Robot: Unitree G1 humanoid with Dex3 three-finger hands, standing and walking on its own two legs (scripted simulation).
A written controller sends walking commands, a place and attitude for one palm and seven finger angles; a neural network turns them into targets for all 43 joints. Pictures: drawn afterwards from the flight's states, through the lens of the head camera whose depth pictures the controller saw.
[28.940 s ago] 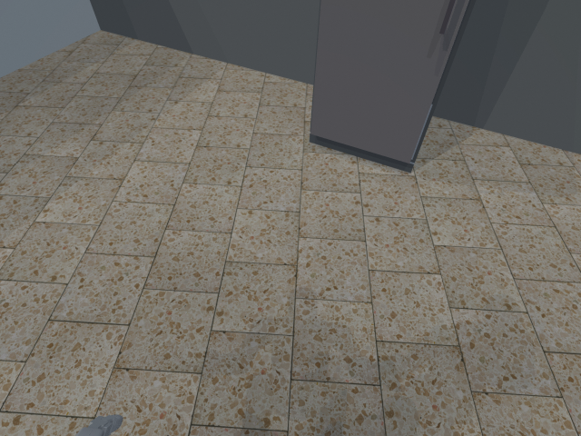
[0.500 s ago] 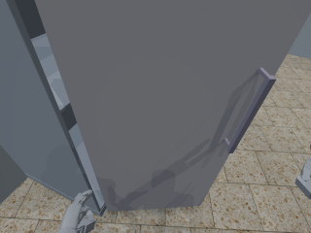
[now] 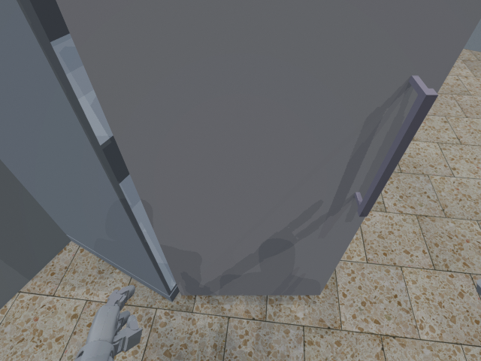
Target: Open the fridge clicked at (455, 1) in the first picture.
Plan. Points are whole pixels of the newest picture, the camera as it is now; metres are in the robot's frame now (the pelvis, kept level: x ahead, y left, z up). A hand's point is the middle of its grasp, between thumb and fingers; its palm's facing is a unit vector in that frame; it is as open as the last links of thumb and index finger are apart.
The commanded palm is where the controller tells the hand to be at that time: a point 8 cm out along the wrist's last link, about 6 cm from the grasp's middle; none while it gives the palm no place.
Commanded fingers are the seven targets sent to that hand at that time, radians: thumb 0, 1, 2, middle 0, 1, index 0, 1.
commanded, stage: step back with the hand held close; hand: right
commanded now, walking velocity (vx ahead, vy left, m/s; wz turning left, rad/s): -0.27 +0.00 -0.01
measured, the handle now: (384, 158) +0.45 -0.24 +0.10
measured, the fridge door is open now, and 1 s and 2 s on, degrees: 62 62 62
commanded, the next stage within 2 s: stop stepping back and stand still in 0.80 s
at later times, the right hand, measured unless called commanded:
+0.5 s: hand out of the picture +0.12 -0.29 +0.16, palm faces +0.49 +0.78 -0.38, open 7.4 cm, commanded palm +0.05 -0.33 +0.17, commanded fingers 0.00 -0.90 -0.90 0.20 0.30 0.20 0.30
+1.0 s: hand out of the picture +0.03 -0.28 +0.16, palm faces +0.34 +0.82 -0.45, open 7.4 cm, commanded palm -0.01 -0.31 +0.17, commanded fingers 0.00 -0.90 -0.90 0.20 0.30 0.20 0.30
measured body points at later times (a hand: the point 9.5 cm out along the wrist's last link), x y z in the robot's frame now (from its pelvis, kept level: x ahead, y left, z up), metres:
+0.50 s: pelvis -0.07 -0.02 -0.02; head -0.07 -0.05 +0.43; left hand +0.11 +0.22 -0.08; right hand +0.08 -0.33 +0.18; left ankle -0.01 +0.13 -0.74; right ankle +0.04 -0.09 -0.74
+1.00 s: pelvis -0.16 -0.02 -0.01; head -0.15 -0.06 +0.44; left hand +0.02 +0.21 -0.07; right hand +0.01 -0.32 +0.19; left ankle -0.20 +0.13 -0.74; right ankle -0.07 -0.10 -0.71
